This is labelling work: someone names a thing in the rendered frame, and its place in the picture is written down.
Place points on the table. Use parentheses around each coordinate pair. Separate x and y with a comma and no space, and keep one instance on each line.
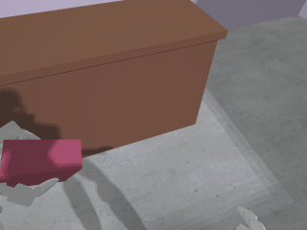
(108,74)

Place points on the sponge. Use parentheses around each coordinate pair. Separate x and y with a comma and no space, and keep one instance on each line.
(31,162)

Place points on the robot left hand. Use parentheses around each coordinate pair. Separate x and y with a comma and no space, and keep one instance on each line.
(21,194)

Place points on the robot right hand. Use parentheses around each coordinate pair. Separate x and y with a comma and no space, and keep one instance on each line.
(250,219)

